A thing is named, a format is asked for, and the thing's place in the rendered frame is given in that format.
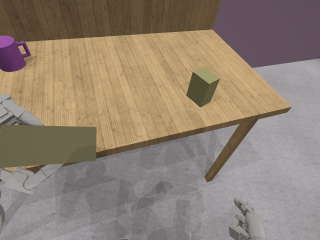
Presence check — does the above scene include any table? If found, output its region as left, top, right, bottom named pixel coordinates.
left=0, top=0, right=292, bottom=182

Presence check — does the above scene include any robot left hand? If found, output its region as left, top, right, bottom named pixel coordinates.
left=0, top=93, right=64, bottom=194

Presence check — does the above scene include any sponge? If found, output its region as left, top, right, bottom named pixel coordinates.
left=0, top=124, right=97, bottom=168

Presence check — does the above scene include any robot right hand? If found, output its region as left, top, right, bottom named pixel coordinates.
left=229, top=197, right=268, bottom=240

